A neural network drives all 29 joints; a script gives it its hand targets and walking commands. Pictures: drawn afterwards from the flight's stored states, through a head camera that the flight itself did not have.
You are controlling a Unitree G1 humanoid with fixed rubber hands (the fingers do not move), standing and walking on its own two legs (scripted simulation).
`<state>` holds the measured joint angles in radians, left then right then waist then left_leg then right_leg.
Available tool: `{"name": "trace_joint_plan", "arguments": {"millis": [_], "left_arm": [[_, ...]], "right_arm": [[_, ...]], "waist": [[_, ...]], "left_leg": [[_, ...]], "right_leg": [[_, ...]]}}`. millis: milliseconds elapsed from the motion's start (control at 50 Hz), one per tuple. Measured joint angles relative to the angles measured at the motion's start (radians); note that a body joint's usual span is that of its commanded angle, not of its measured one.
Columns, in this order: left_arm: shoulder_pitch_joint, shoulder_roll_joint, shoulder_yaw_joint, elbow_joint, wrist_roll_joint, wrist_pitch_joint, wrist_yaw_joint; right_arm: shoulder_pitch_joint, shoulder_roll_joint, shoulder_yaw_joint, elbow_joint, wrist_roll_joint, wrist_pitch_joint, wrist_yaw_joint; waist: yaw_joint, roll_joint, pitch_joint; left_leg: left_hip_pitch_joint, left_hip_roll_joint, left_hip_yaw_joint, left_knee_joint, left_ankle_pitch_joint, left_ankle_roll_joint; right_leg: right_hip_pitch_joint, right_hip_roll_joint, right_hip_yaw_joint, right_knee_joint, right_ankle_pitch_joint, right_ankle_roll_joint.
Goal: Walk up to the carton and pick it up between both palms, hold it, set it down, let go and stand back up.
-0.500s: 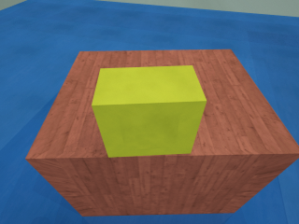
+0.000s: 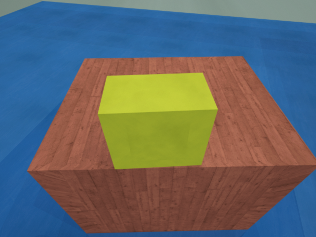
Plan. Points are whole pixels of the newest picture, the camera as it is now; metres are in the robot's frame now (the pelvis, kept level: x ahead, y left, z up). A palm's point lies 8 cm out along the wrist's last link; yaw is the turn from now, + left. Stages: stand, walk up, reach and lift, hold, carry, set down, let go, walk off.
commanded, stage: reach and lift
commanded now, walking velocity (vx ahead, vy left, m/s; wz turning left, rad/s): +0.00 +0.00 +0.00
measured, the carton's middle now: (156, 123) +0.45 +0.00 +0.06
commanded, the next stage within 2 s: none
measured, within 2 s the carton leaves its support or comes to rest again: neither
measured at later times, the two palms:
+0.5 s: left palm (48, 224) +0.21 +0.27 -0.04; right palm (283, 234) +0.17 -0.30 -0.04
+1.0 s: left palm out of the picture +0.16 +0.25 +0.00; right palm out of the picture +0.14 -0.28 +0.01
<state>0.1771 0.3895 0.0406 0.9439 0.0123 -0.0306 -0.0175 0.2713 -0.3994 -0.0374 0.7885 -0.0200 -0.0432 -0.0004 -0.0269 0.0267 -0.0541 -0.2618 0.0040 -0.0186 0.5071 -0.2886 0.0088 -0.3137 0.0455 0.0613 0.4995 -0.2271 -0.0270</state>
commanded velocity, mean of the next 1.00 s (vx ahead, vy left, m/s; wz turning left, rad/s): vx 0.00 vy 0.00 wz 0.00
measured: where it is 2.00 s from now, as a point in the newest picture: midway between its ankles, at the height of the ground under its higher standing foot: outside the picture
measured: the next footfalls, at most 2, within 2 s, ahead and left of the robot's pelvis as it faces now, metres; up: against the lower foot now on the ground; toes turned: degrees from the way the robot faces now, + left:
none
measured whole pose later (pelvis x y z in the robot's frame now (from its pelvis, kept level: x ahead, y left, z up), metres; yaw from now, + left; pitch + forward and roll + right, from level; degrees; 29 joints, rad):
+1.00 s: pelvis -0.02 +0.00 +0.01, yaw +0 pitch -4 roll +0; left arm 0.33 0.29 0.04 0.12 -0.08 0.25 0.07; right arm 0.30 -0.39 -0.09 0.30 0.16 -0.01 0.13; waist -0.03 -0.01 -0.01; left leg -0.09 0.01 -0.01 0.35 -0.20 0.00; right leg -0.13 0.03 0.06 0.33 -0.12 -0.01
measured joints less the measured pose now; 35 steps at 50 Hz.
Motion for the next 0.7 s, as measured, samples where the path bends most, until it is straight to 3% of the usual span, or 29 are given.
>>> {"name": "trace_joint_plan", "arguments": {"millis": [20, 120, 200, 320, 440, 600, 700], "left_arm": [[0.000, 0.000, 0.000, 0.000, 0.000, 0.000, 0.000], [-0.059, -0.007, 0.000, -0.221, 0.000, 0.253, 0.048], [-0.101, -0.034, -0.001, -0.371, 0.000, 0.342, 0.054], [-0.097, -0.061, 0.000, -0.530, 0.000, 0.340, 0.054], [-0.049, -0.061, 0.000, -0.576, 0.000, 0.301, 0.054], [0.063, -0.066, 0.000, -0.592, 0.000, 0.301, 0.042], [0.130, -0.083, 0.000, -0.691, -0.010, 0.301, 0.053]], "right_arm": [[0.000, 0.000, 0.000, 0.000, 0.000, 0.000, 0.000], [-0.081, 0.008, -0.078, 0.035, -0.021, -0.110, 0.067], [-0.115, 0.009, -0.090, 0.036, -0.021, -0.136, 0.078], [-0.111, 0.009, -0.080, 0.008, 0.018, -0.178, 0.071], [-0.105, 0.009, -0.043, -0.038, 0.082, -0.246, 0.064], [-0.104, 0.009, -0.007, -0.037, 0.126, -0.174, 0.080], [-0.069, 0.009, -0.007, -0.118, 0.146, -0.111, 0.105]], "waist": [[0.000, 0.000, 0.002], [0.000, 0.000, 0.163], [0.000, 0.000, 0.243], [0.000, -0.009, 0.206], [0.000, -0.028, 0.079], [0.000, -0.035, 0.042], [0.000, -0.035, 0.076]], "left_leg": [[0.000, 0.000, 0.000, 0.000, 0.000, 0.000], [-0.001, 0.000, 0.004, 0.093, -0.041, -0.001], [0.000, 0.000, 0.005, 0.111, -0.046, -0.001], [0.003, 0.001, 0.006, 0.078, -0.041, -0.003], [0.051, 0.001, 0.005, -0.011, -0.014, -0.006], [0.148, 0.001, 0.004, -0.087, 0.017, -0.006], [0.156, 0.001, 0.005, -0.112, 0.046, -0.006]], "right_leg": [[0.000, 0.000, 0.000, 0.000, 0.000, 0.000], [-0.001, 0.000, -0.004, 0.092, -0.039, 0.000], [0.000, 0.000, -0.004, 0.110, -0.045, 0.002], [0.002, -0.001, -0.002, 0.080, -0.041, 0.011], [0.051, -0.004, -0.001, -0.009, -0.015, 0.015], [0.164, -0.008, -0.001, -0.117, 0.030, 0.016], [0.180, -0.010, 0.001, -0.160, 0.068, 0.016]]}}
